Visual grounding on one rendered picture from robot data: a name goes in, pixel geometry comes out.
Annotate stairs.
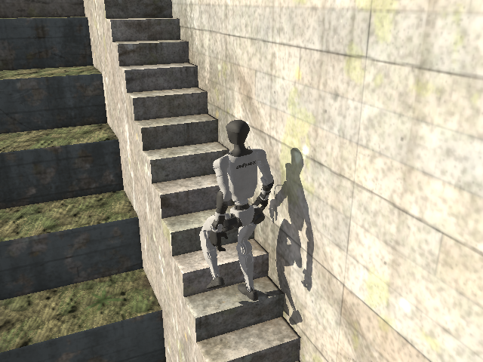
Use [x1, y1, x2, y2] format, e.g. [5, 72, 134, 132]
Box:
[83, 0, 301, 362]

